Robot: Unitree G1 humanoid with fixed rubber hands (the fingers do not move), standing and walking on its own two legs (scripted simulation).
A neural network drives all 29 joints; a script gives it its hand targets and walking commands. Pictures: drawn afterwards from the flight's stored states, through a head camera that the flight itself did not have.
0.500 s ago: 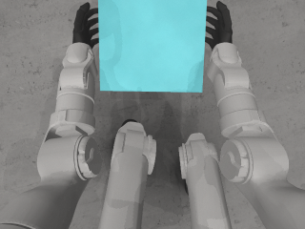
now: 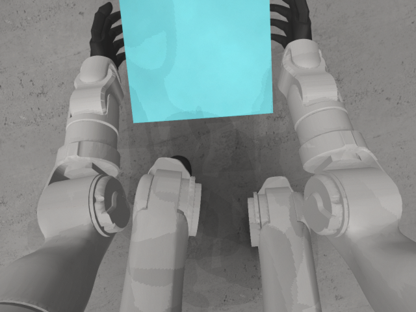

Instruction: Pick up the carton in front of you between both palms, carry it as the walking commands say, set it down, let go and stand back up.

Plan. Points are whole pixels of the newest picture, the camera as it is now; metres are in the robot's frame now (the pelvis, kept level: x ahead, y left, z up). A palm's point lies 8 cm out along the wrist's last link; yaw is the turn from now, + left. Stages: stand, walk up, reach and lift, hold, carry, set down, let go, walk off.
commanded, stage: set down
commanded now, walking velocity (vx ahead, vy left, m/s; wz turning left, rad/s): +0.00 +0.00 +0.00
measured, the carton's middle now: (202, 65) +0.48 +0.11 -0.25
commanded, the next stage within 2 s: none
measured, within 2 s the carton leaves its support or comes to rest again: rests again in 0.18 s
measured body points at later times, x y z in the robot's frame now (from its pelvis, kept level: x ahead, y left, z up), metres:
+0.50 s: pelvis -0.01 +0.00 -0.01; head +0.34 +0.05 +0.26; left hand +0.47 +0.27 -0.20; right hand +0.54 -0.04 -0.19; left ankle +0.14 +0.15 -0.36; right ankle +0.09 -0.12 -0.36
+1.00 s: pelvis -0.01 +0.01 -0.02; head +0.36 +0.04 +0.22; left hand +0.45 +0.32 -0.23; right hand +0.53 -0.07 -0.23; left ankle +0.14 +0.15 -0.36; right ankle +0.09 -0.11 -0.36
